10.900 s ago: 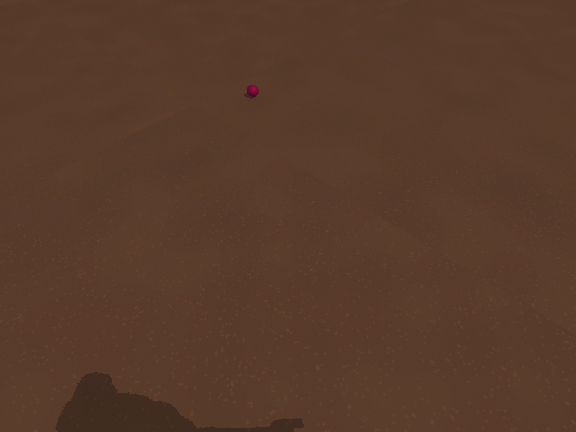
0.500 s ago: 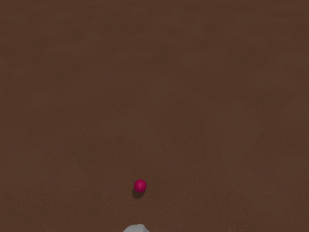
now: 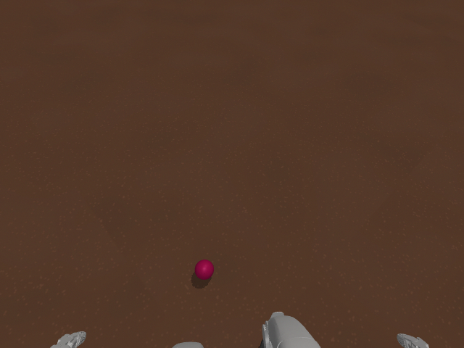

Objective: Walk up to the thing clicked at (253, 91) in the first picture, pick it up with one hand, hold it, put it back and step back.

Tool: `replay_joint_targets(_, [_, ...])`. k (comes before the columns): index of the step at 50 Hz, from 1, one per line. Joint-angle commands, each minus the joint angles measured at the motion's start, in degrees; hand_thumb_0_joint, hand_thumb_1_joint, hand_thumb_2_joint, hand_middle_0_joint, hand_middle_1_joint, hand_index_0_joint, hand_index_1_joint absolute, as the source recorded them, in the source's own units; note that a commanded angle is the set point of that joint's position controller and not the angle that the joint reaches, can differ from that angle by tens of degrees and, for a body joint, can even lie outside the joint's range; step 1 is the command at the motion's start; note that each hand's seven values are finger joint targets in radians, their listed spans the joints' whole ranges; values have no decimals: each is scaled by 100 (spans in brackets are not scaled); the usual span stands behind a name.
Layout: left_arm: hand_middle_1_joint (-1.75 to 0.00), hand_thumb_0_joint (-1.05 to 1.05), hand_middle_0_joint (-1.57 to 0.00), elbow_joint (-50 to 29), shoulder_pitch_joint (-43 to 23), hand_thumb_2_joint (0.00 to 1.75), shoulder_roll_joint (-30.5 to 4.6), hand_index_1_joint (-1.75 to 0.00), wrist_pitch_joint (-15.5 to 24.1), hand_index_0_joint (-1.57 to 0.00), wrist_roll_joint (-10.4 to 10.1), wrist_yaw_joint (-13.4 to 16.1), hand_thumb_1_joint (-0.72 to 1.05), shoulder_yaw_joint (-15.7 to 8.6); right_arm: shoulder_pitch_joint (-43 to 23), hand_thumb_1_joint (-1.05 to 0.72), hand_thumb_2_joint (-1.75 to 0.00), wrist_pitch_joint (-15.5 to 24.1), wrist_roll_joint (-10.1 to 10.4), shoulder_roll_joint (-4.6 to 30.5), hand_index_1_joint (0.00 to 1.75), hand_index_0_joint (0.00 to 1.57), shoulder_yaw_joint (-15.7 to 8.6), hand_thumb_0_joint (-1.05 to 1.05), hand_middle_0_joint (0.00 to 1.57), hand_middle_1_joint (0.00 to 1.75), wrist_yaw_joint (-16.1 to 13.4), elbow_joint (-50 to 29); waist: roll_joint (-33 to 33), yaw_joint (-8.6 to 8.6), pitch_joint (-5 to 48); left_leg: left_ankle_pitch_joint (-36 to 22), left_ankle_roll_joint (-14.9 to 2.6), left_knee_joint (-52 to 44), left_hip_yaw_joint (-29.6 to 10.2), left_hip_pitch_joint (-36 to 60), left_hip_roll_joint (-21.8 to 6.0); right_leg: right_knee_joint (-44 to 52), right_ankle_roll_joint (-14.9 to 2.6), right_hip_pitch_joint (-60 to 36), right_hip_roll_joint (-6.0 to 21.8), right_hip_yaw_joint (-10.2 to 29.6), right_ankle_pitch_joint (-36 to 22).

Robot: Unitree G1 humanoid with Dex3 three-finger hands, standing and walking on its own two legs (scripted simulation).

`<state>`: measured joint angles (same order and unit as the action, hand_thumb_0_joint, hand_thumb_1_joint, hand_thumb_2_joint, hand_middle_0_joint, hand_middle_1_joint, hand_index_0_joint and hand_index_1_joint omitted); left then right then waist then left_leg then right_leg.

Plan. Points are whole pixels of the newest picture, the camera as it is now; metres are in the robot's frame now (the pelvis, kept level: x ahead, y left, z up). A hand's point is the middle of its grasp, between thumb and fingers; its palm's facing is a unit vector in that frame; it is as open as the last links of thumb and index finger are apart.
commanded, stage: walk up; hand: left
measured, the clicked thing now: (204, 269) +0.45 +0.12 -0.73
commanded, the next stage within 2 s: none
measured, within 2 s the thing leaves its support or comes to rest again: neither
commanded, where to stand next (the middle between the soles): +0.06 -0.07 m, yaw +1 degrees
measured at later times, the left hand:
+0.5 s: hand out of the picture +0.07 +0.21 -0.15, palm faces -0.04 -0.95 -0.31, open 7.4 cm
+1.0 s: hand out of the picture +0.02 +0.29 -0.16, palm faces +0.01 -0.91 -0.42, open 7.4 cm
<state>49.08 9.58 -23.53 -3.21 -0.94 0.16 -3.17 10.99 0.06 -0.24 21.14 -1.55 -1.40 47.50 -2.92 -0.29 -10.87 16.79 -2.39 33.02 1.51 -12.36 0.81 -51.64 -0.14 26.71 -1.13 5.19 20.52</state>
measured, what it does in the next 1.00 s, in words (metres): steps on the spot: right foot, then left foot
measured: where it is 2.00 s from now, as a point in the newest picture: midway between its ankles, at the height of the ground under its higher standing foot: outside the picture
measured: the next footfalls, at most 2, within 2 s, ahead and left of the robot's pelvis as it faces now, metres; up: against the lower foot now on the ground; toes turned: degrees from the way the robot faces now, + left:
right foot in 0.10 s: +0.07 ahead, -0.13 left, +0.00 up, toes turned +1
left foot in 0.34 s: -0.02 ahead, +0.08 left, +0.00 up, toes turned +2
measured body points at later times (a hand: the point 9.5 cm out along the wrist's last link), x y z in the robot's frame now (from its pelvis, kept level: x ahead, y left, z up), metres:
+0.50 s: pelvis -0.04 -0.04 +0.00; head -0.02 -0.03 +0.45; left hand +0.07 +0.26 -0.12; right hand -0.04 -0.37 -0.10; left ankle -0.06 +0.07 -0.73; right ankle +0.04 -0.17 -0.70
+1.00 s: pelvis -0.02 +0.00 -0.02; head -0.03 +0.01 +0.43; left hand +0.02 +0.34 -0.13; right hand +0.02 -0.33 -0.13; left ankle +0.02 +0.12 -0.73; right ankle +0.04 -0.17 -0.70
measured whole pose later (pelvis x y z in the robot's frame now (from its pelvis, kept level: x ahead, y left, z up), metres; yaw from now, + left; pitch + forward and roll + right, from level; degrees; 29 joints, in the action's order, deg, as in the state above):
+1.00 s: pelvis -0.02 +0.00 -0.02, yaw +1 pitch -4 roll +0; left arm 54.8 15.8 -25.5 -0.8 1.1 0.3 -3.3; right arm 18.0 0.6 -1.6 22.2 -3.0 1.3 52.7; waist -1.5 0.0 -2.6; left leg 19.2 -0.5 41.7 1.0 -18.8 -0.9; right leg -52.5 -0.9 25.9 0.9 5.8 25.1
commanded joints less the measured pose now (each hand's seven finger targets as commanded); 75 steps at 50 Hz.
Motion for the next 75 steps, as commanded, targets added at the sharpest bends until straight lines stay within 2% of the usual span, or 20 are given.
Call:
replay_joint_targets(1, [-30,0,-20,-443,40,90,-961,-30,50,-20,187,19,90,-298,95,-90,-90,13,47,1639,30,20,-522,0,20,30,-124,-462,1146,140,1269,-3866,-882,6,-999,293,-1474,981,-78,-691,110,-373,37])
replay_joint_targets(3, [-30,0,-20,-499,52,90,-937,-30,56,-20,311,-39,90,-362,197,-90,-90,12,93,1727,30,20,-544,0,20,30,-181,-434,926,36,1428,-3945,-790,491,-1127,385,-1461,1949,-236,-962,132,-391,-508])
replay_joint_targets(5, [-30,0,-20,-648,66,90,-1381,-30,100,-20,470,-93,90,-517,516,-90,-90,60,208,1487,30,20,-459,0,20,30,-274,-451,-73,27,1962,-2944,-367,1303,-951,-58,-984,1888,-653,-1768,810,378,-3773])
replay_joint_targets(8, [-30,0,-20,-1068,-374,90,-1225,-30,13,-20,373,-164,90,-466,406,-90,-90,40,151,1282,30,20,-465,0,20,30,-408,-308,-1136,-126,1594,2244,-33,3037,-320,-526,230,2227,-1843,-828,1919,1514,-4857])
replay_joint_targets(16, [-30,0,-20,-1110,-208,90,-1036,-30,14,-20,393,-278,90,-410,1489,-90,-90,453,-155,1202,30,20,-449,0,20,30,-155,273,-88,137,1691,763,-85,-1137,-124,731,134,1789,-982,-501,971,841,1643])
replay_joint_targets(18, [-30,0,-20,-1110,-310,90,-729,-30,88,-20,314,-257,90,-334,872,-90,-90,520,-352,2274,30,20,-678,0,20,30,-120,-138,1281,182,770,3905,-1127,-2289,-4138,683,-2403,92,-168,1901,144,-228,1105])
replay_joint_targets(19, [-30,0,-20,-1066,-745,90,-1382,-30,181,-20,404,-235,90,-497,560,-90,-90,571,-218,2386,30,20,-719,0,20,30,-89,-230,830,293,110,3688,-1553,-2363,-4518,-195,-2798,-173,-210,1585,619,482,976])
replay_joint_targets(27, [-30,0,-20,69,1052,90,-1095,-30,732,-20,78,67,90,-439,433,-90,-90,81,-384,1335,30,20,-444,0,20,30,329,-491,1325,-121,852,-88,-550,3,-363,-1083,-521,2422,52,-2116,-100,-1039,-1029])
replay_joint_targets(28, [-30,0,-20,151,1400,90,-1427,-30,758,-20,128,190,90,-542,673,-90,-90,-25,-356,1170,30,20,-403,0,20,30,371,-561,689,-271,1002,11,-346,911,-247,-1608,-338,2558,2,-2763,178,-524,-1045])
replay_joint_targets(31, [-30,0,-20,-213,1141,90,-2173,-30,837,-20,233,57,90,-668,846,-90,-90,61,-228,1693,30,20,-592,0,20,30,361,-593,-194,-213,890,1733,-64,3202,-951,-2793,-291,4265,-1606,-1929,2846,3851,4059])
replay_joint_targets(37, [-30,0,-20,-230,478,90,-1741,-30,825,-20,256,116,90,-484,1597,-90,-90,-78,-215,1449,30,20,-650,0,20,30,515,-58,-712,254,462,456,167,2682,-383,-1248,-521,3815,-1048,176,1496,1015,1877])
replay_joint_targets(44, [-30,0,-20,-163,68,90,-1336,-30,512,-20,291,39,90,-284,1726,-90,-90,15,-92,1315,30,20,-632,0,20,30,313,431,-308,445,694,716,229,220,149,639,-67,2195,-642,1056,916,259,2383])
replay_joint_targets(46, [-30,0,-20,-169,557,90,-528,-30,407,-20,170,42,90,-16,1499,-90,-90,207,-249,1796,30,20,-618,0,20,30,141,315,1826,211,377,2980,-21,-1983,-2859,-127,-1609,-369,-124,1376,-108,-249,1281])
replay_joint_targets(47, [-30,0,-20,-22,510,90,-1122,-30,403,-20,159,100,90,-177,839,-90,-90,250,-146,2352,30,20,-680,0,20,30,139,65,1382,196,50,3855,-689,-2569,-4010,-1208,-2317,-503,-131,1036,48,289,878])
replay_joint_targets(51, [-30,0,-20,579,978,90,-1332,-30,384,-20,156,-10,90,-283,196,-90,-90,442,-116,1886,30,20,-534,0,20,30,81,78,1057,-121,381,2269,-679,-1707,-2205,-815,-1594,-440,-119,353,368,129,140])
replay_joint_targets(58, [-30,0,-20,150,192,90,-1119,-30,376,-20,271,-152,90,-322,882,-90,-90,519,-127,1931,30,20,-584,0,20,30,23,302,1237,222,718,-378,-974,-1084,-1875,293,-1764,669,-137,255,412,-320,659])
replay_joint_targets(63, [-30,0,-20,303,643,90,-992,-30,576,-20,255,-86,90,-319,584,-90,-90,426,26,1477,30,20,-375,0,20,30,14,180,826,-170,1399,-2501,-395,486,-661,-309,-1143,2553,-418,-1797,321,-332,-881])
replay_joint_targets(65, [-30,0,-20,280,709,90,-1604,-30,597,-20,191,-74,90,-414,388,-90,-90,411,85,1141,30,20,-250,0,20,30,-34,62,-620,-221,1423,536,84,1725,196,-1700,-66,2728,-1396,-2468,1792,1760,-1580])
replay_joint_targets(67, [-30,0,-20,186,637,90,-1547,-30,562,-20,183,-82,90,-387,282,-90,-90,400,13,1365,30,20,-318,0,20,30,-62,162,-510,-263,1044,2084,41,2342,-263,-1985,-187,2802,-1770,-2126,2165,1810,-1995])
replay_joint_targets(75, [-30,0,-20,-18,-269,90,-1008,-30,451,-20,32,-22,90,-60,795,-90,-90,440,-27,1222,30,20,-317,0,20,30,13,698,2,296,1197,-1305,45,-647,-193,619,-271,1555,-642,-516,1114,11,-2383])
